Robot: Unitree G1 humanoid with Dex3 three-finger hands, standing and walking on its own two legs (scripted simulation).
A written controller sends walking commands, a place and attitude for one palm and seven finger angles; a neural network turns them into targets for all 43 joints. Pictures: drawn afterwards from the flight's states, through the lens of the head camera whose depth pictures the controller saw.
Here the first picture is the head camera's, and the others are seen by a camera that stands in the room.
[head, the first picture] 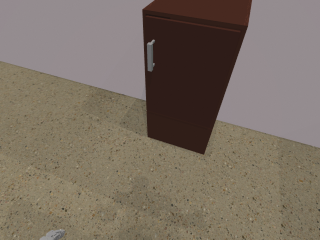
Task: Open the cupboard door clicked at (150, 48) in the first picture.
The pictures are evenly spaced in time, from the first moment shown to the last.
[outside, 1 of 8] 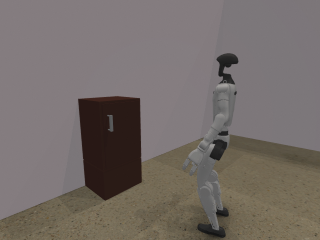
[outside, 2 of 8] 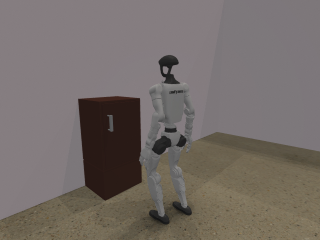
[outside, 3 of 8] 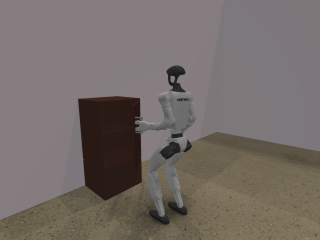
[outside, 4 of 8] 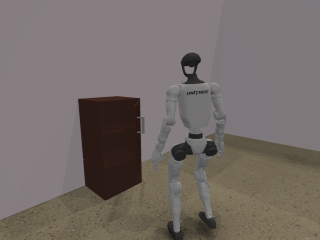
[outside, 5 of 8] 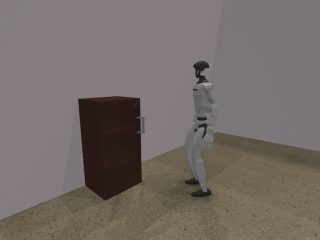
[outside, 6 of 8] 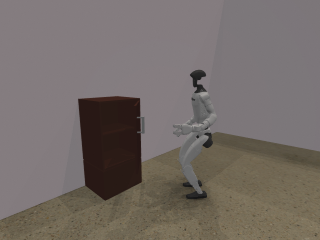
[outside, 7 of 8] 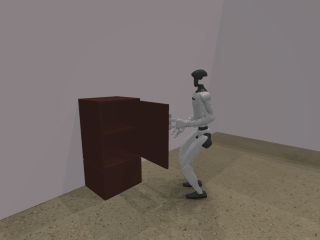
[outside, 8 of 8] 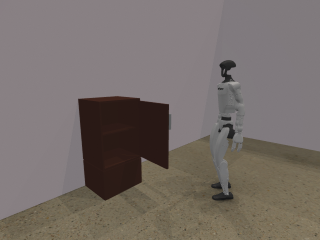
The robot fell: no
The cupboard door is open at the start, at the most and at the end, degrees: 0 85 85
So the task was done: yes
